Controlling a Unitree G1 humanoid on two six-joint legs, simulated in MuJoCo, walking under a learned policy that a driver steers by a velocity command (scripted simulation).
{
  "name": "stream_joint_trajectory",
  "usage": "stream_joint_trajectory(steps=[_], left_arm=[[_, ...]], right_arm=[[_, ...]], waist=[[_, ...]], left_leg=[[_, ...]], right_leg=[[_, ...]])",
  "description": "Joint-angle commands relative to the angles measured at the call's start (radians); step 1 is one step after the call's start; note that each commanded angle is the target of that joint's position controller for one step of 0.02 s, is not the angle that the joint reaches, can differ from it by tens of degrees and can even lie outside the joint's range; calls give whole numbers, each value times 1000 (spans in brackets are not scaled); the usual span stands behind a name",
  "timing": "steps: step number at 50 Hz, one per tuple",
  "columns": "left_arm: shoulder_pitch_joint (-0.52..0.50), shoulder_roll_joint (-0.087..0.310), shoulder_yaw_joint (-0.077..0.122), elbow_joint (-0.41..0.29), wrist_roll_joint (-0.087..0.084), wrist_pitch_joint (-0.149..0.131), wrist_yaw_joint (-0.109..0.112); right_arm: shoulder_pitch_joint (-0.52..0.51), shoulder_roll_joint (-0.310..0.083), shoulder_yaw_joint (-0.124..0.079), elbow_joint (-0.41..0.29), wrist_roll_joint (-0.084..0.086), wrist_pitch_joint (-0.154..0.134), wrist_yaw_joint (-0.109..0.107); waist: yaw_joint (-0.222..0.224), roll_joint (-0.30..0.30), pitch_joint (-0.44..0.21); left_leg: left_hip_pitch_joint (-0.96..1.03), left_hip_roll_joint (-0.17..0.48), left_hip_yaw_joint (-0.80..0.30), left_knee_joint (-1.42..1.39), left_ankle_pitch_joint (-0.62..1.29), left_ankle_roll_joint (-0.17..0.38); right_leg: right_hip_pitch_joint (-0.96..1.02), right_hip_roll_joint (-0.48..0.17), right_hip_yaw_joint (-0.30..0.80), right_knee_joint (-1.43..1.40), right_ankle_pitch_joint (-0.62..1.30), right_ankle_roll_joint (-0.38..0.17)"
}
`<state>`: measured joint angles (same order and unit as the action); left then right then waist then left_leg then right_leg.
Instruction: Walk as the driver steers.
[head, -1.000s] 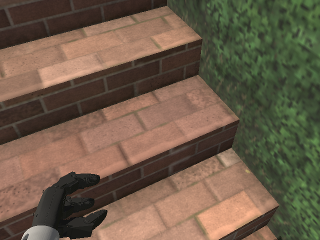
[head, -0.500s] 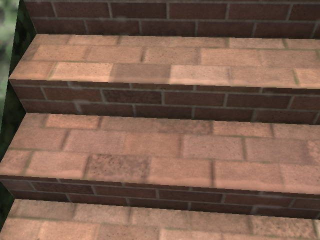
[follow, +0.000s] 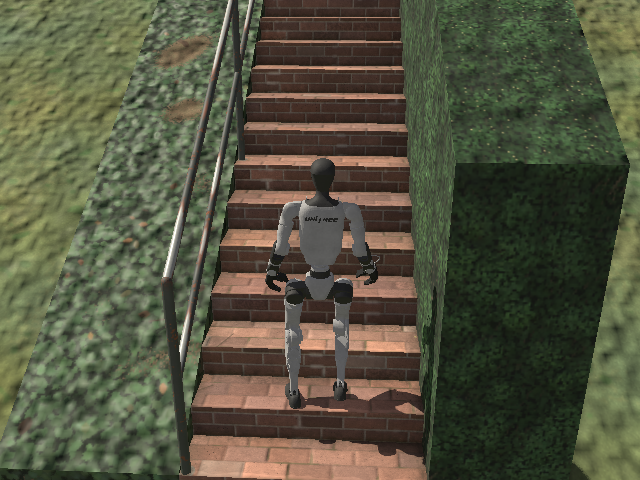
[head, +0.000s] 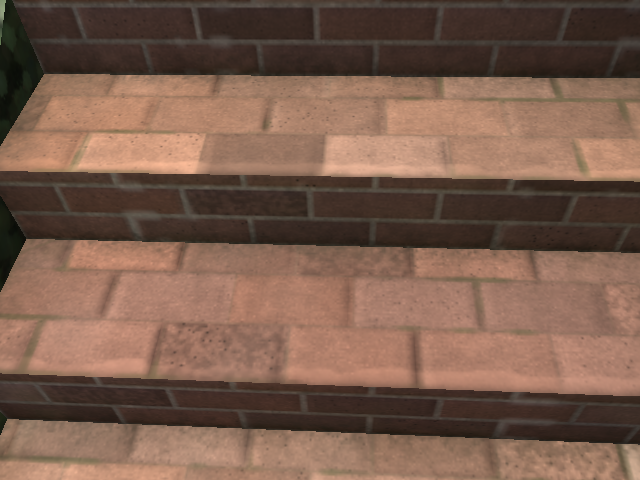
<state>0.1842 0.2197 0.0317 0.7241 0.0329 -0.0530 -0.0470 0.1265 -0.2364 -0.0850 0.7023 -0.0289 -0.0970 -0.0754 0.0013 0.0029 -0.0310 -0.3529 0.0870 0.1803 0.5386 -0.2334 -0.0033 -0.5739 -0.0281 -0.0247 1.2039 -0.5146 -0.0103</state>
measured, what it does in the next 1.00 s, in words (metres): walks ahead: right foot, then left foot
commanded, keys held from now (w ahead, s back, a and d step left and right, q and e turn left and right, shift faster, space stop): e+shift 0.32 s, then q+shift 0.32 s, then w+q+shift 0.30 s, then w+e+shift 0.06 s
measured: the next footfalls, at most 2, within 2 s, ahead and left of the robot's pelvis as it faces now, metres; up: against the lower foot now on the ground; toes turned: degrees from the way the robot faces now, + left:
right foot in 0.10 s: +0.04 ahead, -0.12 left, +0.00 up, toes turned -6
left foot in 0.60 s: +0.09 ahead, +0.10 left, +0.01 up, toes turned -11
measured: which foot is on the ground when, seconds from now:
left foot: down 0.00-0.10, up 0.12-0.58, down 0.60-0.64, up 0.66-1.00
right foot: up 0.00-0.08, down 0.10-1.00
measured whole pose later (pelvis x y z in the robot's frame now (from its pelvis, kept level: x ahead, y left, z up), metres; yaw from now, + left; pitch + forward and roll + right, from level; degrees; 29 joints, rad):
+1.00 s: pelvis +0.13 +0.07 +0.01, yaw +4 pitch +6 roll +1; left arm 0.60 0.24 0.05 1.07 0.04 -0.17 0.01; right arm -0.05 -0.19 -0.03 0.56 -0.01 0.03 -0.01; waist 0.09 -0.03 -0.08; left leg -1.31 0.08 -0.06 2.03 -0.63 0.14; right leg 0.05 -0.16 -0.18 0.18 -0.31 0.08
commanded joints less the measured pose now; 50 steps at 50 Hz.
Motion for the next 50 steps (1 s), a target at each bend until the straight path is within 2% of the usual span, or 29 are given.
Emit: stream_joint_trajectory(steps=[1, 3, 4, 5, 6, 7, 8, 9, 10, 12, 14, 17, 19, 23, 25, 27, 28, 29, 30, 32, 33, 35, 36, 38, 40, 43, 44, 47, 50], left_arm=[[52, 15, 13, -61, -3, -3, -63], [114, 40, 27, -29, -37, -21, -97], [128, 77, 48, -31, -23, -40, -83], [162, 137, 67, -28, -5, -55, -53], [195, 313, 111, -77, -12, -74, -31], [191, 338, 116, -67, 8, -101, -21], [131, 250, 106, -48, 38, -108, -19], [54, 192, 79, -65, 23, -99, -22], [-28, 153, 54, -82, 12, -82, -15], [-72, 85, 10, -98, -3, -52, -1], [-45, 72, -5, -106, 3, -50, 14], [26, 62, -26, -93, 9, -63, 4], [7, 60, -36, -115, -11, -65, -2], [-82, -7, -88, -166, -32, -50, 9], [-135, -43, -109, -162, -58, -56, -5], [-55, 24, -76, -82, -81, -48, -25], [-14, 104, -43, -55, -89, -35, -33], [-4, 178, -9, -45, -80, -25, -32], [-20, 183, 5, -24, -81, -19, -34], [88, 193, 28, -21, -27, -21, 22], [62, 164, 25, -28, -20, -21, 48], [80, 141, 25, 16, 21, -34, 83], [68, 115, 13, 41, 23, -53, 75], [40, -23, -40, 61, 50, -59, 46], [100, -15, -42, 101, 57, -38, 57], [280, 29, -33, 190, 62, -23, 67], [381, 142, 42, 216, 23, -94, 70], [378, 126, 44, 281, 19, -157, 59], [379, 76, 21, 334, -11, -136, 60]], right_arm=[[-242, -130, -31, -145, 0, -12, -26], [-216, -181, -46, -139, -35, 17, -3], [-150, -136, -38, -115, -37, 24, 9], [-73, -19, -3, -100, -30, 25, 17], [-32, 3, 17, -176, 12, -1, -22], [-53, -24, 16, -213, 57, -19, -23], [-168, -78, -1, -215, 75, -24, -19], [-193, -121, -12, -206, 50, -23, -31], [-142, -151, -23, -182, 19, -19, -34], [-99, -111, -14, -201, -11, 5, -22], [-57, -118, -12, -209, 18, 35, -24], [-61, -128, 0, -213, 8, 60, -30], [-12, -136, 4, -165, 10, 74, -17], [17, -97, 17, -88, 5, 64, 44], [69, -28, 32, -21, -15, 65, 111], [2, 51, 60, -10, -17, 81, 182], [-32, 18, 53, -33, -4, 80, 196], [-42, -37, 41, -70, -2, 73, 173], [-34, -46, 40, -94, 22, 49, 140], [-92, -88, 40, -111, 49, 8, 70], [-32, -82, 36, -85, 56, 1, 55], [14, -115, 15, -11, 2, 24, 69], [59, -99, 7, 20, -9, 33, 84], [45, -14, 22, 29, -11, 27, 105], [-55, 33, 43, 15, -6, 29, 135], [-204, 89, 98, -17, -7, 35, 172], [-324, 75, 62, -153, 24, 67, 111], [-417, 78, 70, -278, 18, 102, 45], [-522, 107, 112, -418, 19, 113, 67]], waist=[[58, 87, -90], [43, 63, -44], [17, 16, -59], [-1, -119, -77], [-12, -296, -119], [11, -311, -178], [57, -245, -53], [54, -205, -9], [0, -140, -35], [-60, -62, -60], [-63, -63, -130], [-20, -71, -162], [-3, -92, -176], [-18, -37, -174], [-58, -7, -109], [0, -85, -37], [21, -87, -34], [22, -103, -56], [10, -105, -85], [93, -108, -180], [78, -137, -156], [118, -199, -8], [75, -223, 3], [44, -133, -52], [73, -92, -54], [125, -131, -47], [135, -89, 83], [82, -188, 161], [40, -168, 235]], left_leg=[[94, 170, -82, -224, 107, 122], [83, 183, -51, -150, -44, 113], [52, 177, -40, -30, -77, 90], [-54, 90, 29, 172, -179, 11], [-310, -117, -2, 406, -411, -116], [-400, -168, -193, 573, -451, -151], [-493, -132, -280, 761, -370, -127], [-532, -110, -306, 1004, -299, -98], [-521, -98, -320, 1076, -210, -71], [-433, -115, -304, 1102, -131, -72], [-500, -135, -297, 1191, -111, -134], [-653, -116, -290, 1200, -131, -179], [-653, -90, -264, 1288, -93, -187], [-512, -22, -238, 1153, 29, -190], [-291, 32, -179, 721, 71, -193], [-111, 0, -119, 310, -46, -179], [-86, -13, -122, 181, 24, -158], [-108, -7, -170, 141, 127, -122], [-180, 14, -221, 70, 195, -91], [-308, -3, -249, 218, 176, -31], [-372, -4, -256, 286, 53, -25], [-619, -14, -322, 982, -186, -12], [-756, -47, -343, 1302, -151, 22], [-803, -75, -303, 1432, -76, 100], [-815, -50, -221, 1336, -111, 122], [-959, 15, -199, 1396, -227, 156], [-1114, -35, -225, 1498, -264, 111], [-1394, 16, -356, 1656, -448, 129], [-1195, 54, -238, 1338, -418, 170]], right_leg=[[200, -26, -7, -355, 47, -8], [329, 32, -64, -664, 297, -45], [402, 53, -31, -707, 400, -83], [488, -29, 123, -743, 764, -187], [617, -247, 568, -756, 1200, -449], [669, -298, 681, -830, 1052, -503], [531, -254, 634, -843, 608, -396], [413, -202, 555, -826, 448, -346], [326, -170, 506, -824, 430, -310], [219, -127, 457, -806, 545, -303], [281, -124, 498, -780, 633, -324], [425, -137, 516, -737, 675, -326], [394, -153, 490, -716, 724, -344], [299, -104, 387, -665, 819, -275], [191, -27, 257, -660, 727, -161], [206, -26, 243, -684, 635, -89], [285, -78, 325, -704, 634, -94], [379, -165, 431, -709, 773, -148], [516, -243, 502, -696, 902, -185], [743, -280, 492, -663, 1157, -243], [730, -333, 522, -737, 922, -315], [511, -456, 764, -983, -78, -493], [485, -422, 731, -992, -179, -454], [463, -292, 396, -931, -74, -318], [510, -249, 233, -961, 55, -247], [648, -319, 180, -1026, 181, -232], [704, -368, 214, -1076, -28, -185], [777, -482, 184, -1184, -172, -144], [522, -387, 29, -1406, -114, -132]])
